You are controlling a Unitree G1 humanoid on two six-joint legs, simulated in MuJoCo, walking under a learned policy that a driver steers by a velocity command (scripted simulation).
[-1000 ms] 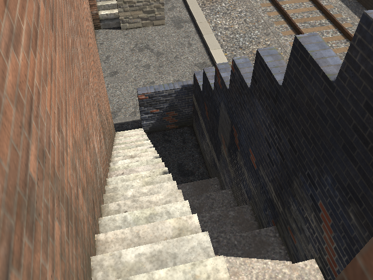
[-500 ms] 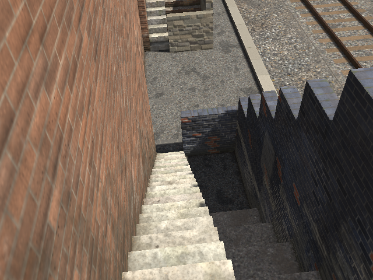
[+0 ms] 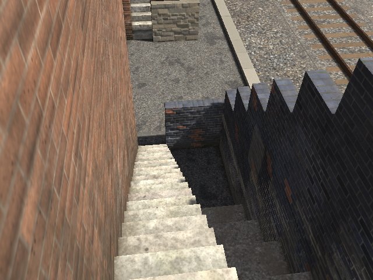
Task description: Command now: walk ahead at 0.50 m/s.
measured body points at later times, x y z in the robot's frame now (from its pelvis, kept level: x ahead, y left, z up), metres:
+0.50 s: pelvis +0.20 -0.03 -0.17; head +0.20 -0.02 +0.28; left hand +0.15 +0.21 -0.33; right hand +0.25 -0.28 -0.32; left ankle +0.30 +0.13 -0.75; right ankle +0.21 -0.12 -0.89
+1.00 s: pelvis +0.40 +0.10 -0.39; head +0.39 +0.10 +0.06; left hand +0.40 +0.31 -0.54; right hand +0.40 -0.12 -0.53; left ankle +0.38 +0.18 -1.09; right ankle +0.51 -0.04 -0.95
